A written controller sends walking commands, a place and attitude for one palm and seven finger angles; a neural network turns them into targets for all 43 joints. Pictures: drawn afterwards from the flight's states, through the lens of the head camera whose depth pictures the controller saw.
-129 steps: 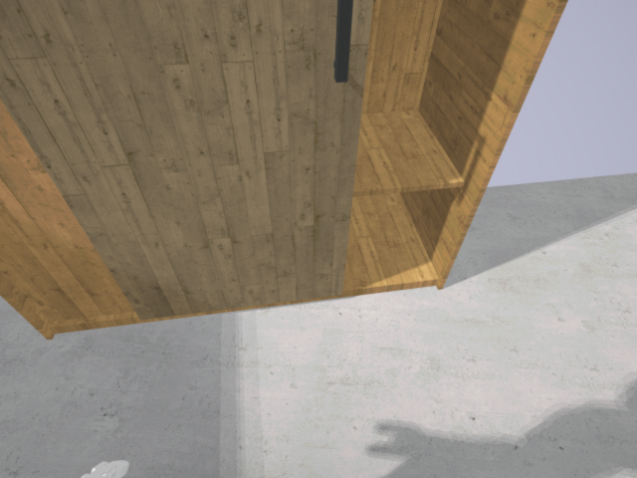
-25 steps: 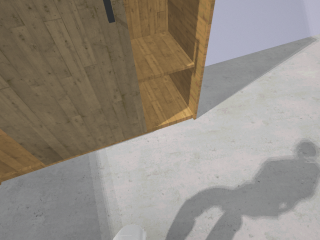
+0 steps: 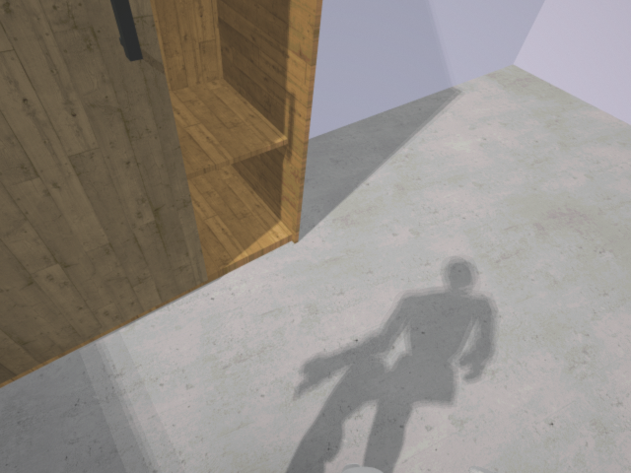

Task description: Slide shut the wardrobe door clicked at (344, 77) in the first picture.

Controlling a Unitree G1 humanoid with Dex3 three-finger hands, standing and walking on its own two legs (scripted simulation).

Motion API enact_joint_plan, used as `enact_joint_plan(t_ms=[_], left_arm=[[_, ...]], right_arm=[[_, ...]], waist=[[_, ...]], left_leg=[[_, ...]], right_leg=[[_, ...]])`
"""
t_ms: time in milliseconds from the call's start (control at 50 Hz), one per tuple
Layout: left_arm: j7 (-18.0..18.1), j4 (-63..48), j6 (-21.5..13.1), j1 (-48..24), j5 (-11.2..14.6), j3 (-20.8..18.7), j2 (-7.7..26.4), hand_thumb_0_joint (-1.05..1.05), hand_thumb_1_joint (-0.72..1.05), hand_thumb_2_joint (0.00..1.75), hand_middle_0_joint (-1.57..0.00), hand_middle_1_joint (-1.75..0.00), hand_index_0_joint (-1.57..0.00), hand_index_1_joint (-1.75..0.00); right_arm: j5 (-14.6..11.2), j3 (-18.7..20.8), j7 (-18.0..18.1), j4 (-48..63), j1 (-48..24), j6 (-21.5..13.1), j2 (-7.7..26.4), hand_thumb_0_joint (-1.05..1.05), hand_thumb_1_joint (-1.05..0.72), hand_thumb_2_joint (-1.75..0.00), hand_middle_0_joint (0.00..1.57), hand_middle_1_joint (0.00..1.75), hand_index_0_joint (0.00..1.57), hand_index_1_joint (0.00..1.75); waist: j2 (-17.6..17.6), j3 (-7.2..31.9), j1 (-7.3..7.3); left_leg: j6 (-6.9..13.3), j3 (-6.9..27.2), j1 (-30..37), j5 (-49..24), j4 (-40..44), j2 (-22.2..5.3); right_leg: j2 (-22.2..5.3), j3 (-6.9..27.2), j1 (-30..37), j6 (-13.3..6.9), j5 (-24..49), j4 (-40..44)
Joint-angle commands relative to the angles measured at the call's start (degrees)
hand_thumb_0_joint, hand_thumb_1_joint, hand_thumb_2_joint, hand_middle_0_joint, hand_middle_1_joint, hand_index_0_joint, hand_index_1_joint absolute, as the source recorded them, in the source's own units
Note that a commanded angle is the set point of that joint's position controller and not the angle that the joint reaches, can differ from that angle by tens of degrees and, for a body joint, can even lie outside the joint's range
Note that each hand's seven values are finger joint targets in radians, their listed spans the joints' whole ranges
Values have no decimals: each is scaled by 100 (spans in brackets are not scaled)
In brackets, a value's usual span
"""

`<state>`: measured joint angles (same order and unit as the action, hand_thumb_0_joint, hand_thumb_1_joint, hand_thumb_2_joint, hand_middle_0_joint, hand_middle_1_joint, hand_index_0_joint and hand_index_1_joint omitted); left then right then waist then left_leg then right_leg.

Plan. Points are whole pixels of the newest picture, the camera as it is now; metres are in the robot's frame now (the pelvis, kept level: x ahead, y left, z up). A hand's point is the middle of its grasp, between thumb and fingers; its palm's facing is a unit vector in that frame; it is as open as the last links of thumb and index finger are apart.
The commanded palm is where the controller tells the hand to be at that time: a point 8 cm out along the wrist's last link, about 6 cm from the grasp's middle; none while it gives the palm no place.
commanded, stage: walk to a spot facing it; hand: left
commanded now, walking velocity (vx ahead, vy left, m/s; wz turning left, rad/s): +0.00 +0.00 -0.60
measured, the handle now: out of the picture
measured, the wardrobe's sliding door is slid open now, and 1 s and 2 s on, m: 0.38 0.38 0.38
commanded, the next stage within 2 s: turn to face it in 1.52 s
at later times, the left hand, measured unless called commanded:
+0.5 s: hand (240, 462) +0.16 +0.11 -0.16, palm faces -0.32 -0.92 -0.24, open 7.4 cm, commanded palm none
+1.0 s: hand (242, 394) +0.27 +0.13 -0.20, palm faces -0.47 -0.87 -0.16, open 7.4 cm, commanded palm none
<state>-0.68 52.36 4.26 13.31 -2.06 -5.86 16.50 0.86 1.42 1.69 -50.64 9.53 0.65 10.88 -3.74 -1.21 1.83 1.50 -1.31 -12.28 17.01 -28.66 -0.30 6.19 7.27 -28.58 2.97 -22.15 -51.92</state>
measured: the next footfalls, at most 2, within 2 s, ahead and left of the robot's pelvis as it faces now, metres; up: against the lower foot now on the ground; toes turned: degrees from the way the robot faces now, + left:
right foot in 0.42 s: -0.02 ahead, -0.15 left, +0.00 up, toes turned -23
left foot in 0.88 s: +0.32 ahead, -0.02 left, +0.00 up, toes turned -24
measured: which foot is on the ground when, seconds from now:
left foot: down 0.00-0.42, up 0.44-0.86, down 0.88-1.00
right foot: up 0.00-0.40, down 0.42-0.90, up 0.92-1.00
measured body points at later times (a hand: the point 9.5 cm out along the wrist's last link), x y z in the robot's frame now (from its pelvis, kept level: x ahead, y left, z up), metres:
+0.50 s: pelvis +0.00 -0.04 -0.01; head +0.01 -0.07 +0.44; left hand +0.18 +0.16 -0.14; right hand -0.10 -0.29 -0.17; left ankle -0.01 +0.10 -0.69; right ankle -0.05 -0.13 -0.74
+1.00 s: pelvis +0.19 -0.05 -0.01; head +0.23 -0.03 +0.44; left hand +0.29 +0.18 -0.18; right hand +0.17 -0.31 -0.12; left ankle +0.28 -0.01 -0.74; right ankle +0.02 -0.12 -0.64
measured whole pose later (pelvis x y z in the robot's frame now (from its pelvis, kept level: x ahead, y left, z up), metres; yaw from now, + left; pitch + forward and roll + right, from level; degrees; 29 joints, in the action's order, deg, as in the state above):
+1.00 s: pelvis +0.19 -0.05 -0.01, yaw -35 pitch -2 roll -2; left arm -1.1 60.5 0.6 21.7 -1.5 -5.2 12.8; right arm 1.8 1.3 -0.2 -51.0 9.1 -3.9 9.0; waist -3.0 -3.3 2.5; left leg 2.5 -9.7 -19.7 15.8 -37.0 -5.4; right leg 0.4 2.2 -19.2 -0.8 -23.9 -68.0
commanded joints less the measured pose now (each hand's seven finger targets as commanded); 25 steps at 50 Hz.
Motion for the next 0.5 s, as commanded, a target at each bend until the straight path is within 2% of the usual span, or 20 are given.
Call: enact_joint_plan(t_ms=[0,40,60,100,160,240,260,300,320,340,360,380,400,420,440,460,480], left_arm=[[-133,-320,-94,236,-1,-106,385,0,90,90,-20,-30,-20,-30],[-145,-371,-65,106,37,-60,287,0,90,90,-20,-30,-20,-30],[-148,-407,-61,-46,51,-40,278,0,90,90,-20,-30,-20,-30],[-152,-469,-69,-315,63,-23,249,0,90,90,-20,-30,-20,-30],[-156,-540,-41,-570,86,19,149,0,90,90,-20,-30,-20,-30],[-167,-581,-70,-771,87,64,61,0,90,90,-20,-30,-20,-30],[-163,-582,-90,-708,97,70,32,0,90,90,-20,-30,-20,-30],[-184,-578,-136,-700,92,86,33,0,90,90,-20,-30,-20,-30],[-200,-586,-160,-670,84,71,25,0,90,90,-20,-30,-20,-30],[-207,-534,-192,-458,75,54,51,0,90,90,-20,-30,-20,-30],[-193,-378,-244,-28,55,17,163,0,90,90,-20,-30,-20,-30],[-133,-197,-348,527,11,-84,714,0,90,90,-20,-30,-20,-30],[-15,-79,-383,959,51,-192,1406,0,90,90,-20,-30,-20,-30],[88,-84,-360,1139,146,-206,1311,0,90,90,-20,-30,-20,-30],[109,-142,-408,816,128,-179,1092,0,90,90,-20,-30,-20,-30],[103,-154,-468,595,129,-129,951,0,90,90,-20,-30,-20,-30],[95,-178,-531,433,136,-43,717,0,90,90,-20,-30,-20,-30]], right_arm=[[6,174,114,512,-363,-180,960,0,-90,-90,20,30,20,30],[24,210,107,425,7,-173,988,0,-90,-90,20,30,20,30],[19,221,109,349,231,-176,987,0,-90,-90,20,30,20,30],[14,255,109,262,569,-182,1015,0,-90,-90,20,30,20,30],[29,319,94,123,802,-177,1133,0,-90,-90,20,30,20,30],[58,395,53,25,860,-153,1196,0,-90,-90,20,30,20,30],[65,420,40,16,798,-144,1260,0,-90,-90,20,30,20,30],[80,453,-5,-53,858,-133,1336,0,-90,-90,20,30,20,30],[89,456,-13,-67,826,-139,1332,0,-90,-90,20,30,20,30],[83,452,-29,-78,736,-132,1334,0,-90,-90,20,30,20,30],[69,435,-57,-75,668,-113,1272,0,-90,-90,20,30,20,30],[-5,347,-120,-15,813,-87,960,0,-90,-90,20,30,20,30],[36,204,-183,344,389,-75,543,0,-90,-90,20,30,20,30],[80,255,-168,515,-122,-49,906,0,-90,-90,20,30,20,30],[56,298,-213,487,-202,-63,910,0,-90,-90,20,30,20,30],[73,309,-235,432,-282,-104,904,0,-90,-90,20,30,20,30],[105,335,-244,333,-202,-132,967,0,-90,-90,20,30,20,30]], waist=[[1079,-140,139],[1245,-140,4],[1314,-147,-105],[1178,-172,-262],[1185,-169,-354],[1444,-10,-460],[1570,73,-423],[1570,257,-460],[1500,297,-403],[1347,369,-257],[1013,523,-19],[-452,862,219],[-1950,593,480],[-1280,331,599],[-1020,15,431],[-923,-189,331],[-584,-346,159]], left_leg=[[413,538,-128,-1603,1304,-1391],[487,362,336,-1663,1201,-1334],[536,388,511,-1712,1191,-1401],[655,426,817,-2032,1148,-1592],[759,315,964,-2242,1099,-1819],[748,-86,875,-2551,876,-1956],[730,-184,887,-2646,747,-2007],[636,-233,818,-1725,713,-2112],[560,-246,673,-1148,679,-2175],[394,-420,450,-546,441,-2141],[115,-704,-137,173,-284,-1956],[-275,-1334,-1354,1077,-1821,-1473],[-559,-1066,-3076,2258,-3538,-640],[-436,-209,-3272,1757,-3859,-758],[-380,-61,-3323,1110,-3886,-914],[-413,-60,-3248,704,-3970,-919],[-455,4,-3072,348,-3866,-955]], right_leg=[[-504,-378,-513,174,295,-2070],[-553,-469,-730,238,379,-1983],[-630,-488,-803,255,378,-1816],[-754,-575,-876,285,265,-1388],[-910,-713,-681,276,41,-738],[-954,-1016,-24,165,-175,235],[-923,-1076,162,117,-222,471],[-835,-1230,517,3,-397,886],[-835,-1226,766,-64,-360,1242],[-778,-1304,1223,-126,-65,1729],[-688,-1410,2163,-223,421,2389],[-1614,-237,3537,-561,-225,3244],[-2891,2313,3690,-1147,-330,3909],[-2940,2323,3244,-1372,-605,4131],[-2649,1944,2921,-1335,-1178,4251],[-2437,1923,2632,-1288,-1056,4262],[-2278,1541,2390,-1254,-484,4158]])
